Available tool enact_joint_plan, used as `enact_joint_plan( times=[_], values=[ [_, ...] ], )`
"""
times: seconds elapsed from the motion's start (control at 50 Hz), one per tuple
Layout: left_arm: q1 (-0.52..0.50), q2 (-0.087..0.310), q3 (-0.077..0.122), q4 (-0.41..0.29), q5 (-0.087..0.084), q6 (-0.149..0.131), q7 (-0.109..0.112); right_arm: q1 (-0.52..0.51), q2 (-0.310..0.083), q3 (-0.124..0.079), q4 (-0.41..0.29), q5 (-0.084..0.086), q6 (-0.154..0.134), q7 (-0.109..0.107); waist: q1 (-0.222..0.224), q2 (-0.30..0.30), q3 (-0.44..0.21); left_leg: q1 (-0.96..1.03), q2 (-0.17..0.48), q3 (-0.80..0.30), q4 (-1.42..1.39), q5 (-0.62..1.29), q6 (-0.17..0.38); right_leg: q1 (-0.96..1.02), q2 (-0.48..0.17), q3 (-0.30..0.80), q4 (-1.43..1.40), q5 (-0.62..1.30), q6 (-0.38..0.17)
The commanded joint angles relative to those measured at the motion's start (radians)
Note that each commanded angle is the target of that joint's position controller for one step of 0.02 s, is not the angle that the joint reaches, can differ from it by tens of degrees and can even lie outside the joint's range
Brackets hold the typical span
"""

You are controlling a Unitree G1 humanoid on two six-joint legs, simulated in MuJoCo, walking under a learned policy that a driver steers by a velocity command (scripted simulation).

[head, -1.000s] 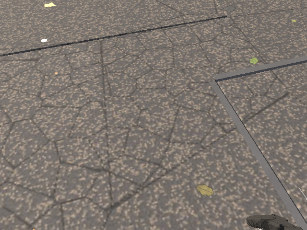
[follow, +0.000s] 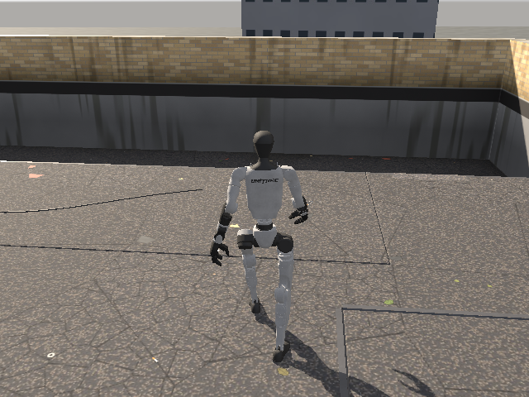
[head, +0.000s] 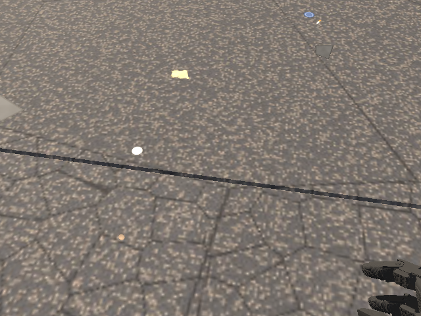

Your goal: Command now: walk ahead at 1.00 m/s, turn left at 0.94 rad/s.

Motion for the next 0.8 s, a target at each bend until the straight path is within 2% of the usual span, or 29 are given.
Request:
enact_joint_plan(
  times=[0.02, 0.04, 0.06, 0.08, 0.1, 0.12, 0.14, 0.18, 0.2, 0.24, 0.28, 0.3, 0.34, 0.38, 0.4, 0.42, 0.44, 0.46, 0.48, 0.5, 0.52, 0.54, 0.56, 0.6, 0.62, 0.66, 0.72, 0.76, 0.8],
  values=[
    [-0.162, 0.249, 0.052, -0.134, 0.008, 0.023, 0.02, 0.384, -0.108, -0.042, 0.062, 0.004, -0.005, -0.019, -0.293, -0.138, -0.125, 0.559, -0.129, 0.038, -0.001, -0.116, 0.068, -0.247, -0.258, 0.054, 0.448, 1.536, -0.104],
    [-0.19, 0.244, 0.054, -0.153, 0.013, 0.038, 0.015, 0.577, -0.153, -0.072, 0.131, 0.003, -0.007, -0.04, -0.362, -0.099, -0.208, 0.814, -0.148, -0.028, -0.071, -0.169, 0.096, -0.382, -0.244, 0.076, 0.763, 1.353, -0.108],
    [-0.206, 0.159, 0.039, -0.169, 0.012, 0.037, -0.002, 0.528, -0.215, -0.105, 0.141, 0.028, 0.006, -0.065, -0.3, 0.1, -0.143, 0.931, -0.065, -0.219, -0.158, -0.236, 0.13, -0.654, -0.049, 0.084, 1.162, 0.392, -0.076],
    [-0.117, 0.084, 0.013, -0.293, 0.007, 0.018, -0.008, 0.423, -0.351, -0.123, 0.085, -0.015, 0.023, -0.063, -0.137, 0.254, -0.263, 1.19, 0.187, -0.796, -0.285, -0.197, 0.336, -1.066, 0.062, 0.232, 1.494, -0.071, -0.018],
    [-0.231, 0.126, 0.005, -0.33, 0.012, -0.012, -0.006, 0.464, -0.321, -0.126, 0.053, -0.009, 0.029, -0.075, -0.209, 0.049, -0.327, 1.181, 0.232, -0.972, -0.458, -0.38, 0.349, -1.156, 0.02, 0.408, 1.47, 0.012, -0.031],
    [-0.274, 0.128, -0.001, -0.333, 0.009, -0.027, -0.006, 0.445, -0.265, -0.115, 0.083, -0.002, 0.019, -0.087, -0.173, -0.049, -0.16, 1.012, 0.225, -0.936, -0.526, -0.401, 0.299, -1.167, -0.033, 0.423, 1.352, 0.057, -0.04],
    [-0.288, 0.119, -0.006, -0.33, 0.017, -0.026, -0.004, 0.421, -0.216, -0.1, 0.103, 0.005, 0.005, -0.091, -0.111, -0.121, -0.063, 0.836, 0.179, -0.842, -0.531, -0.319, 0.251, -1.098, -0.075, 0.421, 1.221, 0.079, -0.039],
    [-0.246, 0.108, -0.014, -0.313, 0.048, 0.017, -0.002, 0.356, -0.167, -0.078, 0.094, 0.01, -0.028, -0.099, -0.028, -0.126, -0.003, 0.573, 0.093, -0.679, -0.532, -0.169, 0.221, -0.942, -0.112, 0.421, 1.094, 0.052, -0.014],
    [-0.245, 0.102, -0.016, -0.315, 0.051, 0.04, -0.004, 0.351, -0.149, -0.069, 0.093, 0.013, -0.04, -0.095, -0.013, -0.119, 0.007, 0.487, 0.063, -0.633, -0.544, -0.154, 0.218, -0.898, -0.125, 0.414, 1.026, 0.023, 0.002],
    [-0.342, 0.076, -0.027, -0.362, 0.045, 0.056, -0.012, 0.352, -0.155, -0.07, 0.089, 0.017, -0.058, -0.088, -0.025, -0.097, 0.046, 0.362, 0.01, -0.564, -0.586, -0.139, 0.207, -0.85, -0.135, 0.376, 0.837, 0.094, 0.019],
    [-0.461, 0.041, -0.044, -0.409, 0.025, 0.053, -0.026, 0.352, -0.158, -0.076, 0.084, 0.015, -0.063, -0.081, -0.059, -0.059, 0.068, 0.288, -0.045, -0.518, -0.604, -0.128, 0.165, -0.759, -0.115, 0.356, 0.629, 0.308, 0.018],
    [-0.489, 0.032, -0.048, -0.417, 0.016, 0.049, -0.029, 0.359, -0.163, -0.081, 0.087, 0.017, -0.063, -0.077, -0.077, -0.047, 0.073, 0.299, -0.064, -0.496, -0.579, 0.018, 0.136, -0.719, -0.085, 0.338, 0.53, 0.415, 0.01],
    [-0.495, 0.037, -0.048, -0.414, 0.007, 0.04, -0.025, 0.403, -0.181, -0.092, 0.106, 0.028, -0.052, -0.071, -0.113, -0.024, 0.028, 0.379, -0.073, -0.474, -0.473, 0.282, 0.074, -0.635, -0.018, 0.313, 0.405, 0.531, -0.015],
    [-0.472, 0.071, -0.037, -0.411, 0.01, 0.031, -0.012, 0.445, -0.186, -0.098, 0.118, 0.031, -0.038, -0.078, -0.125, -0.001, -0.028, 0.489, -0.079, -0.512, -0.343, 0.396, 0.009, -0.565, 0.036, 0.335, 0.31, 0.522, -0.032],
    [-0.41, 0.097, -0.026, -0.389, 0.016, 0.026, -0.001, 0.45, -0.19, -0.098, 0.123, 0.027, -0.04, -0.086, -0.103, 0.01, -0.072, 0.562, -0.075, -0.51, -0.262, 0.481, -0.017, -0.523, 0.057, 0.327, 0.278, 0.525, -0.044],
    [-0.409, 0.14, 0.018, -0.403, -0.04, -0.018, 0.004, 0.45, -0.103, -0.079, 0.116, 0.099, -0.036, -0.11, -0.052, -0.038, -0.138, 0.592, -0.064, -0.543, -0.113, 0.357, -0.058, -0.417, 0.046, 0.379, 0.174, 0.629, -0.051],
    [-0.225, 0.17, 0.029, -0.355, -0.04, -0.031, 0.004, 0.397, -0.103, -0.064, 0.107, 0.069, -0.034, -0.114, 0.052, -0.002, -0.244, 0.593, -0.066, -0.473, 0.075, 0.328, -0.098, -0.256, -0.016, 0.36, 0.212, 0.754, -0.074],
    [-0.081, 0.196, 0.02, -0.313, -0.016, -0.038, -0.001, 0.41, 0.02, -0.028, 0.079, 0.012, -0.033, -0.113, 0.051, -0.143, -0.359, 0.397, -0.155, -0.381, 0.405, -0.4, -0.148, 0.009, -0.219, 0.542, 0.365, 1.182, -0.137],
    [-0.025, 0.233, 0.033, -0.266, 0.015, -0.036, -0.023, 0.666, 0.025, -0.017, 0.094, 0.052, -0.048, -0.1, -0.051, -0.462, -0.538, 0.165, -0.254, -0.409, 0.737, -0.672, -0.189, 0.224, -0.47, 1.089, 0.281, 1.185, -0.395],
    [-0.087, 0.193, 0.042, -0.283, -0.002, -0.023, -0.03, 0.694, -0.053, -0.023, 0.154, 0.066, -0.032, -0.096, -0.023, -0.303, -0.526, 0.111, -0.167, -0.434, 0.807, -0.578, -0.203, 0.161, -0.441, 1.157, 0.203, 0.799, -0.414],
    [-0.199, 0.129, 0.028, -0.309, -0.013, -0.011, -0.028, 0.512, -0.093, -0.03, 0.11, 0.064, -0.019, -0.093, -0.011, -0.188, -0.35, 0.074, -0.112, -0.354, 0.77, -0.522, -0.208, 0.013, -0.351, 0.976, 0.171, 0.688, -0.372],
    [-0.3, 0.112, 0.014, -0.322, -0.023, -0.001, -0.029, 0.377, -0.105, -0.031, 0.065, 0.035, -0.017, -0.099, -0.041, -0.063, -0.221, 0.075, -0.062, -0.286, 0.7, -0.46, -0.209, -0.176, -0.29, 0.878, 0.142, 0.712, -0.337],
    [-0.321, 0.111, 0.011, -0.322, -0.031, 0.003, -0.03, 0.297, -0.114, -0.036, 0.03, 0.011, -0.018, -0.105, -0.05, -0.029, -0.139, 0.075, -0.039, -0.263, 0.619, -0.441, -0.209, -0.304, -0.24, 0.813, 0.131, 0.806, -0.33],
    [-0.3, 0.137, 0.025, -0.303, -0.025, 0.009, -0.025, 0.268, -0.069, -0.023, -0.005, 0.003, -0.024, -0.107, -0.078, -0.067, -0.107, 0.142, -0.024, -0.252, 0.447, -0.44, -0.209, -0.415, -0.171, 0.725, 0.111, 0.953, -0.313],
    [-0.306, 0.15, 0.033, -0.297, -0.025, 0.015, -0.022, 0.272, -0.039, -0.012, -0.009, 0.007, -0.026, -0.11, -0.094, -0.079, -0.121, 0.176, -0.024, -0.243, 0.331, -0.455, -0.215, -0.446, -0.153, 0.686, 0.114, 1.008, -0.31],
    [-0.304, 0.187, 0.051, -0.296, -0.024, 0.035, -0.006, 0.251, -0.013, 0.003, -0.012, 0.015, -0.028, -0.118, -0.1, -0.112, -0.173, 0.269, -0.054, -0.226, 0.153, -0.404, -0.231, -0.504, -0.141, 0.663, 0.114, 1.053, -0.323],
    [-0.305, 0.212, 0.07, -0.308, -0.047, 0.072, 0.012, 0.208, -0.045, -0.002, -0.009, 0.027, -0.01, -0.116, -0.105, -0.134, -0.222, 0.383, -0.096, -0.242, 0.017, -0.248, -0.232, -0.565, -0.119, 0.687, 0.109, 0.812, -0.291],
    [-0.301, 0.203, 0.074, -0.318, -0.056, 0.093, 0.019, 0.153, -0.058, -0.008, -0.025, 0.028, 0.002, -0.112, -0.096, -0.147, -0.196, 0.417, -0.111, -0.26, -0.068, -0.206, -0.229, -0.602, -0.094, 0.73, 0.102, 0.565, -0.258],
    [-0.309, 0.186, 0.076, -0.331, -0.057, 0.111, 0.029, 0.141, -0.065, -0.018, -0.032, 0.03, -0.001, -0.105, -0.105, -0.175, -0.16, 0.469, -0.106, -0.273, -0.2, -0.166, -0.219, -0.624, -0.069, 0.781, 0.116, 0.384, -0.223]
  ],
)
Velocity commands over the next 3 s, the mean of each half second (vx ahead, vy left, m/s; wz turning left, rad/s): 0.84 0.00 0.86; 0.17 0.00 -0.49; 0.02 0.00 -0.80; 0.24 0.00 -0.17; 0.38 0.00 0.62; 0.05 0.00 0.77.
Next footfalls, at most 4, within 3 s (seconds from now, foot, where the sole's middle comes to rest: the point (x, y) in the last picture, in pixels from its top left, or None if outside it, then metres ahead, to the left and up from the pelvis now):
0.06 left None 0.24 0.04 -0.75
0.44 right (242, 250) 0.68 -0.03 -0.75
0.84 left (174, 255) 0.64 0.19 -0.75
1.26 right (261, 268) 0.62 -0.09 -0.75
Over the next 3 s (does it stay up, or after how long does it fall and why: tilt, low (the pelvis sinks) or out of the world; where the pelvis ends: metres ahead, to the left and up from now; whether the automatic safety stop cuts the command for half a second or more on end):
stays up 0.96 -0.13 0.02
